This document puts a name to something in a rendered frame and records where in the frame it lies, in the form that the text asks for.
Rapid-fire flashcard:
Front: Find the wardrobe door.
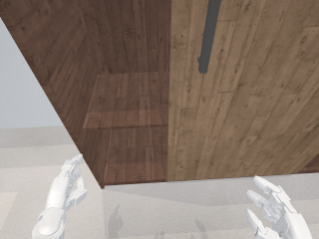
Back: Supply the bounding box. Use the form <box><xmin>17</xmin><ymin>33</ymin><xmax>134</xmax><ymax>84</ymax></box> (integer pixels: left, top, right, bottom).
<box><xmin>304</xmin><ymin>153</ymin><xmax>319</xmax><ymax>167</ymax></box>
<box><xmin>166</xmin><ymin>0</ymin><xmax>319</xmax><ymax>182</ymax></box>

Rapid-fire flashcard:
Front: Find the handle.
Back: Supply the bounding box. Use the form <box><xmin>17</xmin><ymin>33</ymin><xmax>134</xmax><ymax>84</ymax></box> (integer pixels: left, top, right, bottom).
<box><xmin>197</xmin><ymin>0</ymin><xmax>221</xmax><ymax>74</ymax></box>

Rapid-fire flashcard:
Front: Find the robot right hand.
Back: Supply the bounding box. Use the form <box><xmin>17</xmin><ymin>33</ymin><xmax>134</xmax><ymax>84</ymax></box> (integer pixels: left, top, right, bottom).
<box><xmin>244</xmin><ymin>175</ymin><xmax>313</xmax><ymax>239</ymax></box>

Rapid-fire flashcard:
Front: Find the robot left forearm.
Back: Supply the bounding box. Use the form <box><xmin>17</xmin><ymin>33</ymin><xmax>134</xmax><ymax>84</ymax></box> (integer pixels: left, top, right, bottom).
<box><xmin>32</xmin><ymin>207</ymin><xmax>66</xmax><ymax>239</ymax></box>

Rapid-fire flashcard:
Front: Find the robot left hand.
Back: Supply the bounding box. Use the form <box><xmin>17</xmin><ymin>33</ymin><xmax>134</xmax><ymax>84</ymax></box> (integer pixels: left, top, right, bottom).
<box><xmin>45</xmin><ymin>153</ymin><xmax>87</xmax><ymax>211</ymax></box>

